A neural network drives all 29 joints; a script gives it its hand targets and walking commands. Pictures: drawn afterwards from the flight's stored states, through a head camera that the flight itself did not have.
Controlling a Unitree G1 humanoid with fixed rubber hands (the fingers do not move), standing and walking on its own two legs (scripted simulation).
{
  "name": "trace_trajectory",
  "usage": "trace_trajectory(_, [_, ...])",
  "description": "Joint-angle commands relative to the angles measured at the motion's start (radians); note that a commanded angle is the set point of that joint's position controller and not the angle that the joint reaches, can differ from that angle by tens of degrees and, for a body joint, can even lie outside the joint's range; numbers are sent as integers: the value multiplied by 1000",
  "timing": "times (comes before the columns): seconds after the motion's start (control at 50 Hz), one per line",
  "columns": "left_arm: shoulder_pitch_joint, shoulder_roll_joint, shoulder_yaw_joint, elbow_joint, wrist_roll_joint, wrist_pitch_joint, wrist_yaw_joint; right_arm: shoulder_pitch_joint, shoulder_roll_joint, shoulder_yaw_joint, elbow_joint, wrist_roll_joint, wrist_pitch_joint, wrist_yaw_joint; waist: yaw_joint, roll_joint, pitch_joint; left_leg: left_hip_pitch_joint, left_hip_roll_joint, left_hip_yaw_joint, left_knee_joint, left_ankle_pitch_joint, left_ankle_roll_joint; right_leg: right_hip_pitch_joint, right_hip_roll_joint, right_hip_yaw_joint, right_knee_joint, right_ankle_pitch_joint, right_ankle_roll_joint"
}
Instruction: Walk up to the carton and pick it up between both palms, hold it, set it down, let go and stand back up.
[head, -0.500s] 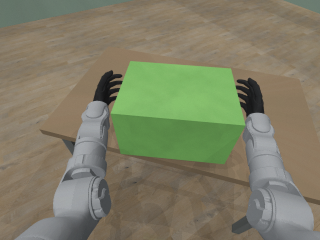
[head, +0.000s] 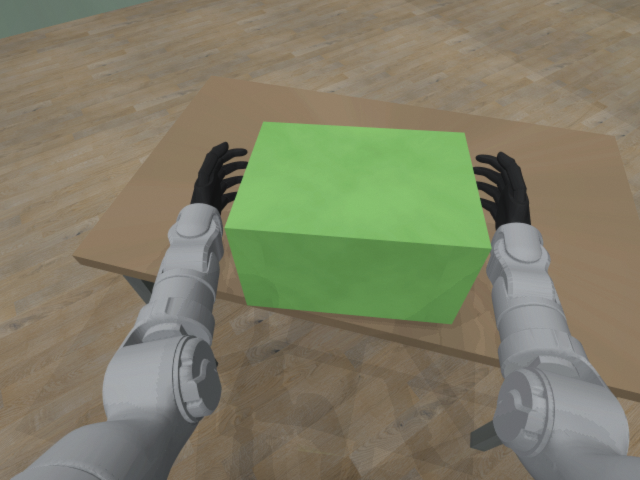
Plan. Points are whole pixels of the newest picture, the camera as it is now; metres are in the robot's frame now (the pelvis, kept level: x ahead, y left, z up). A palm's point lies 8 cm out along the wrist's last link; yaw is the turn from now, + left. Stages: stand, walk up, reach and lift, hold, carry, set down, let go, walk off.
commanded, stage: set down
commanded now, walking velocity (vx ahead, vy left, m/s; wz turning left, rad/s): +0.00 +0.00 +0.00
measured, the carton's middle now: (354, 219) +0.45 -0.02 +0.03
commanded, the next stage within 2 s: none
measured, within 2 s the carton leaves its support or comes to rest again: rests again in 0.10 s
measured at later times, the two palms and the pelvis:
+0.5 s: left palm (208, 206) +0.42 +0.18 +0.08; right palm (505, 223) +0.40 -0.20 +0.08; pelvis -0.01 +0.00 +0.00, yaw +0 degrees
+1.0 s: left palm (208, 206) +0.43 +0.19 +0.08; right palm (504, 226) +0.40 -0.20 +0.08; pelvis -0.01 +0.01 +0.00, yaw -1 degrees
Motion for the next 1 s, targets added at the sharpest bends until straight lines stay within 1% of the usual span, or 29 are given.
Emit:
trace_trajectory(0.0, [-574, -450, -215, -72, 1, -69, -109, -612, 499, 332, -138, -44, -91, 152, 15, -12, -607, 257, -32, 73, 51, 371, 12, 238, -1, -72, 84, 731, 84])
trace_trajectory(0.04, [-596, -448, -226, -73, -5, -88, -103, -606, 498, 324, -135, -47, -98, 147, 6, 2, -625, 283, -23, 77, 60, 393, 7, 209, 0, -80, 77, 711, 81])
trace_trajectory(0.06, [-605, -448, -240, -89, -8, -98, -97, -603, 487, 317, -112, -53, -103, 145, -3, 20, -643, 303, -17, 70, 62, 412, -1, 196, 1, -84, 72, 695, 75])
trace_trajectory(0.08, [-622, -443, -252, -94, -11, -104, -92, -604, 480, 307, -104, -52, -109, 147, -11, 30, -658, 334, -14, 65, 71, 436, -6, 156, 10, -89, 63, 656, 72])
trace_trajectory(0.14, [-612, -456, -261, -75, -11, -105, -85, -589, 460, 298, -77, -53, -111, 153, -14, 48, -636, 424, -3, 59, 97, 504, -20, 59, 22, -102, 40, 582, 65])
trace_trajectory(0.16, [-614, -455, -256, -59, -12, -104, -85, -580, 459, 291, -51, -62, -111, 154, -16, 35, -609, 437, 2, 52, 98, 508, -17, 26, 27, -104, 33, 567, 62])
trace_trajectory(0.18, [-604, -456, -259, -56, -13, -104, -88, -589, 457, 294, -63, -56, -114, 155, -13, 41, -611, 436, 3, 58, 101, 511, -15, 22, 22, -103, 29, 559, 62])
trace_trajectory(0.24, [-578, -462, -241, -26, -7, -104, -94, -577, 464, 293, -41, -56, -114, 156, -2, 25, -563, 397, -1, 68, 88, 475, -11, 45, 22, -97, 29, 559, 61])
trace_trajectory(0.26, [-586, -456, -240, -17, 3, -104, -97, -589, 462, 291, -45, -59, -116, 157, -5, 34, -566, 396, -2, 61, 83, 461, -5, 35, 19, -97, 27, 550, 65])
trace_trajectory(0.32, [-586, -451, -227, -18, 4, -110, -96, -597, 459, 292, -45, -58, -122, 166, 9, 38, -579, 372, -4, 68, 78, 438, -1, 48, 17, -92, 29, 533, 61])
trace_trajectory(0.36, [-589, -443, -220, 8, 5, -114, -96, -602, 459, 282, -48, -65, -122, 164, 2, 24, -575, 345, -6, 68, 64, 398, 6, 54, 13, -88, 26, 520, 64])
trace_trajectory(0.38, [-603, -432, -209, 15, 10, -120, -97, -606, 464, 276, -48, -70, -123, 165, 9, 24, -583, 331, -8, 72, 65, 381, 12, 59, 6, -83, 30, 529, 64])
trace_trajectory(0.44, [-605, -429, -198, 28, 14, -133, -100, -596, 470, 270, -40, -92, -124, 168, 4, 3, -579, 294, -13, 81, 55, 345, 19, 89, 3, -80, 38, 538, 67])
trace_trajectory(0.46, [-610, -442, -192, 30, 19, -134, -100, -593, 467, 252, -25, -106, -122, 169, -1, 19, -572, 301, -10, 74, 51, 335, 16, 75, 0, -83, 35, 512, 61])
trace_trajectory(0.48, [-606, -435, -189, 35, 21, -136, -102, -595, 466, 252, -35, -111, -121, 172, -3, 8, -572, 307, -7, 82, 43, 311, 21, 68, 1, -91, 30, 494, 65])
trace_trajectory(0.52, [-612, -435, -177, 39, 34, -137, -101, -587, 461, 228, -25, -121, -119, 175, -13, 24, -572, 321, -11, 79, 44, 300, 13, 46, 7, -91, 19, 459, 61])
trace_trajectory(0.54, [-601, -430, -166, 46, 37, -139, -102, -578, 464, 226, -27, -130, -119, 176, -3, 6, -561, 312, -9, 87, 37, 287, 17, 58, 4, -90, 21, 457, 63])
trace_trajectory(0.58, [-608, -404, -159, 53, 46, -141, -101, -576, 461, 215, -26, -138, -112, 178, -10, 2, -555, 291, -12, 86, 33, 263, 27, 57, -1, -87, 25, 464, 68])
trace_trajectory(0.62, [-618, -417, -155, 56, 47, -145, -95, -574, 453, 197, -20, -149, -114, 178, -18, 8, -560, 308, -8, 80, 38, 277, 21, 37, 6, -93, 23, 447, 62])
trace_trajectory(0.64, [-608, -423, -149, 52, 52, -145, -93, -567, 447, 187, -6, -154, -115, 179, -16, 20, -560, 319, -6, 76, 43, 288, 17, 18, 4, -93, 19, 436, 57])
trace_trajectory(0.66, [-601, -407, -146, 60, 58, -145, -95, -561, 451, 188, -16, -156, -113, 180, -14, 7, -545, 313, -7, 85, 37, 271, 23, 16, 4, -97, 13, 422, 59])
trace_trajectory(0.68, [-601, -403, -147, 65, 56, -146, -94, -553, 453, 183, -5, -157, -112, 183, -19, 11, -545, 325, -6, 78, 40, 273, 23, 6, 7, -100, 14, 416, 57])
trace_trajectory(0.72, [-579, -410, -139, 77, 61, -143, -96, -537, 457, 186, -1, -152, -111, 185, -8, 13, -519, 326, -6, 89, 40, 280, 21, 7, 7, -96, 8, 406, 55])
trace_trajectory(0.76, [-570, -419, -132, 76, 71, -139, -96, -538, 443, 174, -7, -158, -109, 188, -13, 18, -512, 333, -6, 87, 36, 262, 20, -3, 6, -98, 2, 384, 56])
trace_trajectory(0.8, [-567, -407, -141, 69, 70, -139, -94, -523, 443, 175, -4, -156, -110, 191, -11, 16, -509, 341, -4, 81, 43, 290, 20, -3, 10, -100, 6, 399, 56])
trace_trajectory(0.84, [-559, -420, -144, 68, 76, -140, -91, -514, 440, 170, -3, -153, -116, 193, -11, 38, -512, 361, -2, 81, 52, 312, 13, -24, 11, -101, 0, 392, 53])
trace_trajectory(0.88, [-550, -412, -143, 75, 73, -138, -87, -515, 420, 161, 4, -157, -114, 192, -16, 32, -504, 373, -1, 74, 60, 324, 13, -48, 17, -104, -1, 367, 51])
trace_trajectory(0.9, [-548, -408, -139, 76, 82, -136, -85, -507, 419, 159, 11, -157, -112, 189, -9, 28, -494, 374, 0, 76, 62, 319, 14, -55, 19, -100, -4, 362, 50])
trace_trajectory(0.98, [-546, -399, -138, 69, 83, -137, -84, -493, 404, 143, 11, -165, -109, 190, -15, 35, -471, 377, -2, 78, 56, 297, 14, -72, 21, -104, -12, 324, 47])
